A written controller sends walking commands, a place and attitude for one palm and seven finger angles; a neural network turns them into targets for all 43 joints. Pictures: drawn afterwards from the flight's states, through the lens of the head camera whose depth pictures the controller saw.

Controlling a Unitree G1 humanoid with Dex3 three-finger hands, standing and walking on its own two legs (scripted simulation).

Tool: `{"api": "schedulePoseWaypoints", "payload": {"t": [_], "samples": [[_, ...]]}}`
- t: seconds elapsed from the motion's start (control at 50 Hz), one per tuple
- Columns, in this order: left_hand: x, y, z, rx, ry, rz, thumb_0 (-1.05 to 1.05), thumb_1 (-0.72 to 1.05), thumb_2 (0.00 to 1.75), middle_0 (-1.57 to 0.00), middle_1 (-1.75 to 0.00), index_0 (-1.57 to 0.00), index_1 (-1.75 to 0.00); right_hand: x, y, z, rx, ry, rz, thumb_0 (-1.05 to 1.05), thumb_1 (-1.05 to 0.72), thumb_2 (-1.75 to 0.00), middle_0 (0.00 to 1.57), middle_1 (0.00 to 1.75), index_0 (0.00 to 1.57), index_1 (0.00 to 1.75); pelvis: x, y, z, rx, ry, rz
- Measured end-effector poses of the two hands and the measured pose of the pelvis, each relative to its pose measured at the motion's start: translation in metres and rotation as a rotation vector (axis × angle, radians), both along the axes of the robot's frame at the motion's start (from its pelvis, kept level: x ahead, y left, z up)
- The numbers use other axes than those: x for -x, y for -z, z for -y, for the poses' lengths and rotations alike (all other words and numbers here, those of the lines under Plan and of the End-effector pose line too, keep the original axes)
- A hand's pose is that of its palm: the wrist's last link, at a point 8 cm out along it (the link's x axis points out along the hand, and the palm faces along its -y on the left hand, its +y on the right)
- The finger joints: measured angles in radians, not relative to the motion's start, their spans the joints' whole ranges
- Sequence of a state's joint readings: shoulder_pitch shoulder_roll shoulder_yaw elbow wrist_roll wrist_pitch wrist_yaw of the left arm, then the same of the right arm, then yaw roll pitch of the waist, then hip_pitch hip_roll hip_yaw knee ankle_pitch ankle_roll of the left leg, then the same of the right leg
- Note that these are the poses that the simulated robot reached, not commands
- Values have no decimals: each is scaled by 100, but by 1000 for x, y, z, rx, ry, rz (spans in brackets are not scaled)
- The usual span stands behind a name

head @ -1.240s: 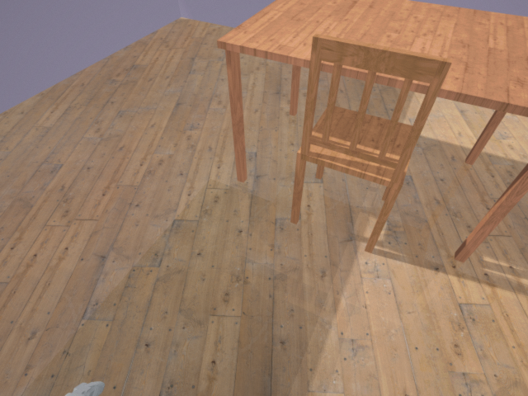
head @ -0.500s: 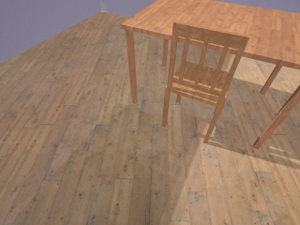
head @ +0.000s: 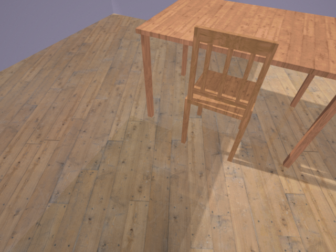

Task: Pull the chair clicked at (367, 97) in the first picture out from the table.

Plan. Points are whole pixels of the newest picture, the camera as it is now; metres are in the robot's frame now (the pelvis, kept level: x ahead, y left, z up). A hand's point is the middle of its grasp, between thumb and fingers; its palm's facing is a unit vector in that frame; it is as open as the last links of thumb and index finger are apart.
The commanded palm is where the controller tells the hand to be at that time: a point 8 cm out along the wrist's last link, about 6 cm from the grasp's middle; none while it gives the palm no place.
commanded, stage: look at it before walking up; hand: left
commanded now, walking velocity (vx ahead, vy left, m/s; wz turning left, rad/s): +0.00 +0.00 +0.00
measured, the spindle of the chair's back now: (224, 74) +0.96 -0.23 -0.11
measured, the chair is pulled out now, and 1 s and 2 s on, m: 0.00 0.00 0.00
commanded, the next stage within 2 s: walk to a spot facing it in 0.20 s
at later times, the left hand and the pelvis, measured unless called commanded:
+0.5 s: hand out of the picture +0.04 +0.23 -0.17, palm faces -0.04 -0.96 -0.28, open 7.4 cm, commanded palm none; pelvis +0.01 +0.00 -0.01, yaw -4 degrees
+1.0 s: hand out of the picture +0.13 +0.15 -0.16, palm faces -0.19 -0.96 -0.21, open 7.4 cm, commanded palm none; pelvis +0.14 -0.03 +0.00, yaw -18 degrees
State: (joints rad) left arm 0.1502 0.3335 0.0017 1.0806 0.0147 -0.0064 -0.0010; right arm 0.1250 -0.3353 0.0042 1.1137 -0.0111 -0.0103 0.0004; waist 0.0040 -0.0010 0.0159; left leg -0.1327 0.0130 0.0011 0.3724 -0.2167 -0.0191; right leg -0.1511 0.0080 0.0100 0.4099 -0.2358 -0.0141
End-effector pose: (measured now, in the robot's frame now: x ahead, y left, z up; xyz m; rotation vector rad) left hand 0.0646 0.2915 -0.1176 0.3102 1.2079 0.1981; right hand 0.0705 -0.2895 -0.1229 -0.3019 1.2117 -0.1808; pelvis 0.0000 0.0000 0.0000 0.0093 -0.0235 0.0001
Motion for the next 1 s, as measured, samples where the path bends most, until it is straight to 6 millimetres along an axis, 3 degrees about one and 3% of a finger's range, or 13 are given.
{"api": "schedulePoseWaypoints", "payload": {"t": [0.4,0.56,0.66,0.7,0.76,0.86,1.0], "samples": [[13,4,3,7,-17,-36,1,90,90,-20,-30,-21,-30,5,4,-5,-9,5,-12,1,-91,-90,20,30,20,30,-1,1,-1,1,15,0],[23,26,34,77,8,-148,1,91,90,-20,-30,-20,-30,33,27,-22,-83,122,-38,0,-91,-90,20,30,20,30,-24,14,6,-19,105,-11],[2,34,66,97,44,-160,1,91,90,-20,-30,-21,-30,58,48,-17,-127,211,-115,0,-91,-90,20,30,20,30,-44,25,24,-7,151,-8],[-5,32,77,101,27,-129,1,91,90,-20,-30,-21,-30,59,48,-15,-135,219,-162,1,-91,-90,20,30,20,30,-53,24,30,-5,154,-11],[-8,24,90,107,25,-144,1,91,90,-20,-30,-21,-30,37,39,-11,-141,230,-148,1,-91,-90,20,30,20,30,-67,14,36,-9,183,-18],[-17,13,103,120,67,-235,1,90,90,-20,-30,-21,-30,-30,22,-5,-153,267,12,1,-91,-90,20,30,20,30,-93,2,39,-17,242,-40],[-69,13,94,104,106,-273,1,90,90,-20,-30,-21,-30,-130,9,-5,-154,272,180,1,-91,-90,20,30,20,30,-143,3,32,-7,313,-47]]}}
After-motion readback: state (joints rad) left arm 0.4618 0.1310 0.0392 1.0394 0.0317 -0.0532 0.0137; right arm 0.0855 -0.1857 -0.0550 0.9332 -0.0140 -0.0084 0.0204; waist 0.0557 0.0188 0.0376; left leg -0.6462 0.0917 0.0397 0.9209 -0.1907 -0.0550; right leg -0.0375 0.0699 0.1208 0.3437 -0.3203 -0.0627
